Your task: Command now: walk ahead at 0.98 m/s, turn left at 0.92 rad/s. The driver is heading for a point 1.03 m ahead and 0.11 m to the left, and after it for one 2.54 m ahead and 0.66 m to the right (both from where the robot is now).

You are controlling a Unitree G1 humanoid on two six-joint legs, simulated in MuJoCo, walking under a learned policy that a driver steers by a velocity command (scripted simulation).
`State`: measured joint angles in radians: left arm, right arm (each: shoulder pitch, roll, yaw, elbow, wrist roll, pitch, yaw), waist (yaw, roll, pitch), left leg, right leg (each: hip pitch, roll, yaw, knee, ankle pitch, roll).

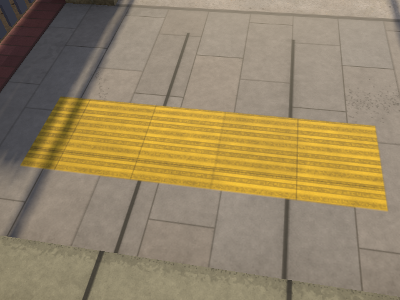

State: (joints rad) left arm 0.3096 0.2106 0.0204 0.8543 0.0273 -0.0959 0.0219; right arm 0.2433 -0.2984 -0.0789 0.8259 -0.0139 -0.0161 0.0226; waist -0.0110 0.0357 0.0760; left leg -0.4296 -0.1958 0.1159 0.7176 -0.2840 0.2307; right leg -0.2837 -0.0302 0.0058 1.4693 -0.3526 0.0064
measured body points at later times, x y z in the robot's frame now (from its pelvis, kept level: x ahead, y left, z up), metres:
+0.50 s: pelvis +0.43 -0.05 -0.14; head +0.42 -0.05 +0.31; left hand +0.38 +0.25 -0.24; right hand +0.63 -0.29 -0.25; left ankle +0.25 -0.01 -0.59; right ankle +0.44 -0.15 -0.86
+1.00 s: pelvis +0.81 +0.15 -0.28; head +0.85 +0.15 +0.16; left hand +0.59 +0.27 -0.41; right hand +1.02 +0.00 -0.44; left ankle +0.74 +0.17 -1.01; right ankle +0.76 -0.05 -0.84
